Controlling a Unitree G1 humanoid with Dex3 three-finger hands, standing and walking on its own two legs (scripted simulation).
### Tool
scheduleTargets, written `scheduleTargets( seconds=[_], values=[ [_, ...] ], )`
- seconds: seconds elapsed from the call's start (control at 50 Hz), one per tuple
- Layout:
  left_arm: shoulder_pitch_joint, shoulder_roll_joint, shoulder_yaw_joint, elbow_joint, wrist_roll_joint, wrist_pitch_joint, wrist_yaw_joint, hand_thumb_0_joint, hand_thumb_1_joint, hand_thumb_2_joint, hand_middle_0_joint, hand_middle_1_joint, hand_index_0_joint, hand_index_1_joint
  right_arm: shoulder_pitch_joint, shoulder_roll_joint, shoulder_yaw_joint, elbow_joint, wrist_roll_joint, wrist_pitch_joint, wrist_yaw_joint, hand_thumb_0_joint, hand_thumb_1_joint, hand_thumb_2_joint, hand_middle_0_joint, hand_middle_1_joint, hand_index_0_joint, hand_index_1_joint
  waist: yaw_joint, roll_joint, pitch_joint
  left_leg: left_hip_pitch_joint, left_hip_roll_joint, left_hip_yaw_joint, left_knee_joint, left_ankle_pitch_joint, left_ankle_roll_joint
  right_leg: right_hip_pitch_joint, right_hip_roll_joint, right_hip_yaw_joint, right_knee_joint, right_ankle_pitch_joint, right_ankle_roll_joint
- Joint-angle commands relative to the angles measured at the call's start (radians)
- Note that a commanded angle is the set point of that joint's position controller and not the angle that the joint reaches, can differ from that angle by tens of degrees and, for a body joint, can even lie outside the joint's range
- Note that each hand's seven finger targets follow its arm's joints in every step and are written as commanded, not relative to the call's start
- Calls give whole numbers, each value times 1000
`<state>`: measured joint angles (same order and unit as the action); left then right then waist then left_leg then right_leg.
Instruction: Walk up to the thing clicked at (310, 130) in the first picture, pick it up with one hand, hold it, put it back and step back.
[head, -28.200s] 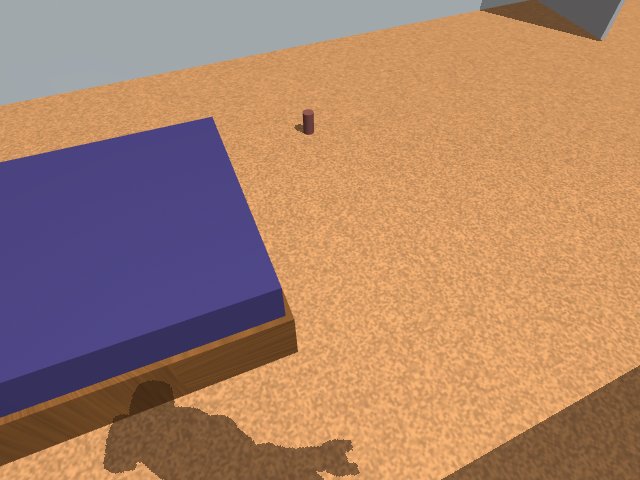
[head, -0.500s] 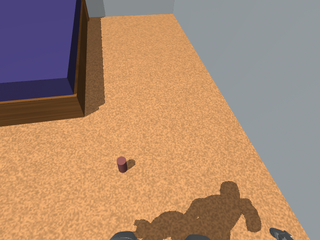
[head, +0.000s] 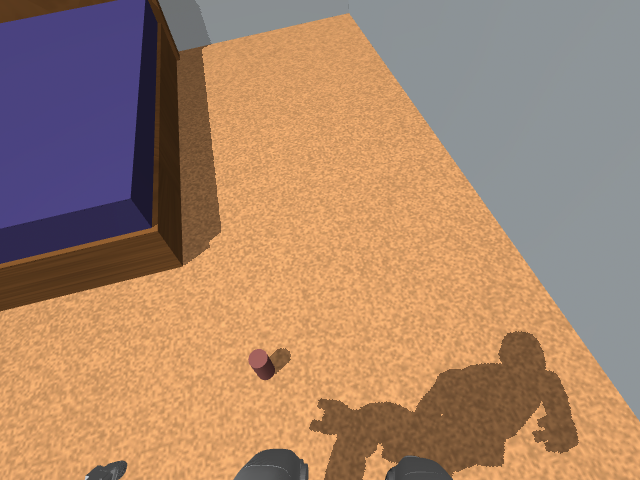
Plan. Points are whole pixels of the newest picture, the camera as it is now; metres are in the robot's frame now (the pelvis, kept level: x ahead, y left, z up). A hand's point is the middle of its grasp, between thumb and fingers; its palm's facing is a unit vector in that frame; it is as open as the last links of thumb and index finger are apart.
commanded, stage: walk up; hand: left
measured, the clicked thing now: (262, 365) +0.47 +0.27 -0.71
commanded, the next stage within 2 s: stand in 1.60 s
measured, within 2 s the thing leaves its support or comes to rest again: neither
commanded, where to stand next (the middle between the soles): +0.09 +0.03 m, yaw +1 degrees
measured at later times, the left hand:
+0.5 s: hand out of the picture +0.09 +0.28 -0.17, palm faces +0.01 -0.95 -0.30, open 7.3 cm
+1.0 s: hand out of the picture +0.12 +0.29 -0.14, palm faces +0.02 -0.94 -0.34, open 7.4 cm
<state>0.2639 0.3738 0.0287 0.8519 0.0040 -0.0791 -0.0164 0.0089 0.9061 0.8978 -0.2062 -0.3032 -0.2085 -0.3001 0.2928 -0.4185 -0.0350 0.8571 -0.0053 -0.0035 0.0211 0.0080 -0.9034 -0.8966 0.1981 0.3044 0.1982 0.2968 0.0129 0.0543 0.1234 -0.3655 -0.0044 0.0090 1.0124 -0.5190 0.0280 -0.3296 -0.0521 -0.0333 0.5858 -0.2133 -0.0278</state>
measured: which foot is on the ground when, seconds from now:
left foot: up 0.00-0.22, down 0.24-1.00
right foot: down 0.00-1.00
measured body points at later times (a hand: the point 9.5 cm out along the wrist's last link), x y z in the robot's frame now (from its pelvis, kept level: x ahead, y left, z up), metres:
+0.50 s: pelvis +0.03 +0.03 +0.00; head +0.04 +0.05 +0.45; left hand +0.09 +0.33 -0.14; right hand +0.13 -0.27 -0.11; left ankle +0.08 +0.16 -0.73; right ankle +0.07 -0.11 -0.73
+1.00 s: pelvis +0.05 +0.03 +0.01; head +0.06 +0.03 +0.46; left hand +0.11 +0.34 -0.12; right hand +0.15 -0.27 -0.12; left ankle +0.08 +0.16 -0.73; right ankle +0.07 -0.11 -0.73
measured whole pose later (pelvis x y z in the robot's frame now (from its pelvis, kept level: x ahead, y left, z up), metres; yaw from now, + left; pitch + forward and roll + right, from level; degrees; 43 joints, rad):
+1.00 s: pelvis +0.05 +0.03 +0.01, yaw +1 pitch -2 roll +0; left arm 0.08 0.35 0.00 1.15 0.00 -0.02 -0.01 0.01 0.91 0.90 -0.20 -0.30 -0.21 -0.30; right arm 0.06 -0.36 0.01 1.15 0.00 0.00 0.02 0.01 -0.90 -0.90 0.20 0.30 0.20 0.30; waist 0.01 0.01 0.06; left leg -0.19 0.03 -0.01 0.37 -0.14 -0.02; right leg -0.14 -0.04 -0.04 0.35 -0.16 0.03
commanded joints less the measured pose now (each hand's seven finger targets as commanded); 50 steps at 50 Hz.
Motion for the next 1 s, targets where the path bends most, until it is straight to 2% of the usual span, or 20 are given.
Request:
scheduleTargets(
  seconds=[0.0, 0.06, 0.12, 0.16, 0.2, 0.22, 0.24, 0.26, 0.28, 0.32, 0.34, 0.36, 0.4, 0.44, 0.46, 0.52, 0.58, 0.62, 0.88, 0.98],
  values=[
    [54, 278, 71, -44, 1, -11, 32, 0, 900, 900, -200, -300, -200, -300, 75, -166, -54, -38, 5, -16, -8, 0, -900, -900, 200, 300, 200, 300, 2, -213, -135, -121, 40, -57, 3, 90, -14, 182, -201, 215, -205, 325, -180],
    [-1, 257, 61, -56, 11, 0, 33, 0, 900, 900, -200, -300, -200, -300, 56, -136, -47, -10, 5, -14, -10, 0, -900, -900, 200, 300, 200, 300, -8, -243, -129, -25, 47, -14, -189, 156, -38, 92, -174, 116, -184, 364, -175],
    [-24, 261, 57, -47, 9, 16, 32, 0, 900, 900, -200, -300, -200, -300, 10, -126, -47, 12, 5, -17, -16, 0, -900, -900, 200, 300, 200, 300, 5, -270, -139, 60, 33, 12, -289, 229, -44, 47, -175, 110, -129, 359, -164],
    [-68, 267, 55, -46, 0, 29, 30, 0, 900, 900, -200, -300, -200, -300, 14, -128, -50, 36, 4, -23, -22, 0, -900, -900, 200, 300, 200, 300, -20, -246, -148, 152, 19, 34, -380, 315, -32, -6, -180, 113, -79, 311, -147],
    [-93, 234, 41, -45, -10, 44, 28, 0, 900, 900, -200, -300, -200, -300, 22, -157, -55, 56, -7, -33, -28, 0, -900, -900, 200, 300, 200, 300, -41, -171, -147, 219, 30, 2, -489, 404, -9, -74, -161, 118, -20, 158, -94],
    [-77, 202, 30, -38, -15, 50, 26, 0, 900, 900, -200, -300, -200, -300, -9, -197, -63, 53, -13, -37, -31, 0, -900, -900, 200, 300, 200, 300, -26, -71, -154, 227, 124, -123, -553, 403, 19, -106, -113, 98, 21, 37, -56],
    [-56, 162, 19, -28, -25, 58, 26, 0, 900, 900, -200, -300, -200, -300, -62, -234, -62, 35, -21, -45, -32, 0, -900, -900, 200, 300, 200, 300, 6, 60, -156, 168, 265, -345, -654, 369, 74, -93, -11, 45, 111, -125, -4],
    [-21, 195, 27, 14, -27, 69, 32, 0, 900, 900, -200, -300, -200, -300, -138, -271, -60, 25, -4, -46, -28, 0, -900, -900, 200, 300, 200, 300, 27, 109, -144, 65, 330, -385, -667, 297, 163, 6, 23, 25, 147, -287, 1],
    [-22, 215, 31, 51, -20, 68, 34, 0, 900, 900, -200, -300, -200, -300, -192, -253, -53, 33, -4, -41, -25, 0, -900, -900, 200, 300, 200, 300, 36, 104, -125, -32, 307, -357, -660, 242, 169, 100, -2, 43, 131, -265, 1],
    [-54, 214, 33, 80, -14, 59, 24, 0, 900, 900, -200, -300, -200, -300, -207, -198, -28, 48, -3, -35, -23, 0, -900, -900, 200, 300, 200, 300, 32, 99, -107, -46, 192, -203, -636, 215, 78, 137, -10, 50, -23, -132, -5],
    [-64, 219, 34, 92, -13, 55, 21, 0, 900, 900, -200, -300, -200, -300, -209, -187, -22, 55, -3, -34, -22, 0, -900, -900, 200, 300, 200, 300, 26, 121, -107, -38, 164, -180, -623, 217, 47, 149, -20, 58, -53, -65, -5],
    [-63, 219, 31, 103, -14, 53, 21, 0, 900, 900, -200, -300, -200, -300, -219, -177, -18, 64, 2, -33, -21, 0, -900, -900, 200, 300, 200, 300, 29, 130, -124, -13, 156, -171, -617, 201, 33, 151, -25, 67, -74, -46, -7],
    [-95, 215, 23, 124, -10, 54, 19, 0, 900, 900, -200, -300, -200, -300, -224, -176, -14, 83, 2, -29, -18, 0, -900, -900, 200, 300, 200, 300, 14, 117, -140, 8, 156, -183, -648, 98, 30, 147, -31, 76, -102, -99, -11],
    [-121, 213, 16, 146, -6, 55, 15, 0, 900, 900, -200, -300, -200, -300, -237, -176, -15, 97, 0, -21, -16, 0, -900, -900, 200, 300, 200, 300, 7, 97, -82, -18, 155, -200, -700, -50, 22, 103, -36, 87, -146, -192, -10],
    [-128, 210, 17, 156, -7, 53, 13, 0, 900, 900, -200, -300, -200, -300, -248, -177, -14, 105, 0, -19, -16, 0, -900, -900, 200, 300, 200, 300, 8, 74, -70, -11, 152, -198, -697, -53, 19, 94, -38, 92, -174, -200, -8],
    [-157, 213, 15, 178, -5, 43, 11, 0, 900, 900, -200, -300, -200, -300, -251, -166, -8, 130, 1, -23, -14, 0, -900, -900, 200, 300, 200, 300, -5, 13, -94, 77, 134, -172, -663, 82, 13, 64, -60, 117, -234, -169, -12],
    [-165, 205, 11, 204, -6, 34, 11, 0, 900, 900, -200, -300, -200, -300, -252, -161, -5, 149, 7, -31, -13, 0, -900, -900, 200, 300, 200, 300, -8, -15, -154, 157, 136, -151, -647, 238, 13, 106, -72, 104, -240, -20, -1],
    [-181, 207, 10, 215, -8, 31, 12, 0, 900, 900, -200, -300, -200, -300, -251, -151, -1, 166, 12, -30, -14, 0, -900, -900, 200, 300, 200, 300, -13, -57, -160, 187, 125, -126, -633, 330, 6, 112, -86, 117, -261, 26, 3],
    [-215, 193, 12, 260, -5, 42, 17, 0, 900, 900, -200, -300, -200, -300, -284, -146, -2, 233, 8, -23, -15, 0, -900, -900, 200, 300, 200, 300, -7, -76, -158, 212, 129, -115, -704, 408, -9, 179, -92, 86, -313, 53, 19],
    [-218, 193, 14, 260, -3, 45, 18, 0, 900, 900, -200, -300, -200, -300, -290, -145, -1, 241, 6, -24, -17, 0, -900, -900, 200, 300, 200, 300, -3, -58, -183, 222, 134, -106, -708, 458, -11, 221, -94, 77, -309, 113, 21]
  ],
)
